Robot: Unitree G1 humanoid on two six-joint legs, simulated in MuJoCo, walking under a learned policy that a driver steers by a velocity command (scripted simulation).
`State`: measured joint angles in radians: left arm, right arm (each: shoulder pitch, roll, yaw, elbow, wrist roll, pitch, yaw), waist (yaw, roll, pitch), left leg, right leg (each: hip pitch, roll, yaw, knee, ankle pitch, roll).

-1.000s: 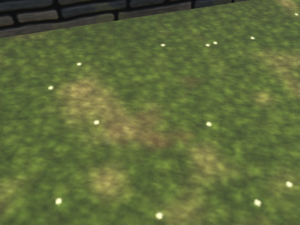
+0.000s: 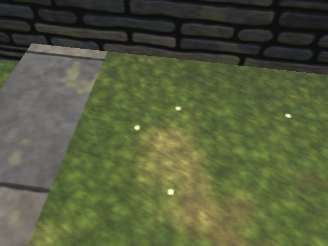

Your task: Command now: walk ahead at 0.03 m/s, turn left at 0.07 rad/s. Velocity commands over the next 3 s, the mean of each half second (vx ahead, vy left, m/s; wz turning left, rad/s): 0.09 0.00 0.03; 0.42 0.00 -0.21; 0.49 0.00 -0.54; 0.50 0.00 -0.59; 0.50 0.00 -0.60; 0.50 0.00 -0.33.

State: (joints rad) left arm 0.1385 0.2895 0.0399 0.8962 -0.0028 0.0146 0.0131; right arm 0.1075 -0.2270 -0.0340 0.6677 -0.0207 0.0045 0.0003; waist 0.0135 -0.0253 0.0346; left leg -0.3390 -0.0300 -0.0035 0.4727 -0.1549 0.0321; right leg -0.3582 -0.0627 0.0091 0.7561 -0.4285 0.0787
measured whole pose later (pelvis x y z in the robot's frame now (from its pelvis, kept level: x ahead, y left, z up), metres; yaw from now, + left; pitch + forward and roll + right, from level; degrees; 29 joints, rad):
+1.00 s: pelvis +0.29 -0.03 -0.02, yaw -9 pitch +2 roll +0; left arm -0.03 0.23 0.04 0.81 -0.03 -0.06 -0.07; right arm 0.43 -0.24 -0.06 1.00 0.00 -0.06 -0.03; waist -0.05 -0.01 0.04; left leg 0.20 0.02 0.18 0.30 -0.48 -0.02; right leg -0.55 0.01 -0.08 0.57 -0.06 -0.13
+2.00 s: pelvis +0.80 -0.23 -0.01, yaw -44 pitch +3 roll +2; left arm 0.05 0.29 0.05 0.58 -0.02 -0.03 -0.06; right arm 0.34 -0.33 -0.08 0.86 0.01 -0.06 -0.01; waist -0.09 -0.02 0.04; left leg 0.09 0.06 0.24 0.33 -0.42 -0.06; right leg -0.57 -0.03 -0.04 0.60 -0.13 -0.08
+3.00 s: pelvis +1.04 -0.69 -0.02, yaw -71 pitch +2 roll +0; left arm 0.03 0.29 0.03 0.58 0.02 -0.04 -0.04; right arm 0.45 -0.34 -0.05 0.89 0.01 -0.09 -0.01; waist -0.06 0.00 0.02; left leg -0.12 0.15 0.02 0.76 -0.47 -0.07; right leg -0.47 0.04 0.02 0.59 -0.14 -0.05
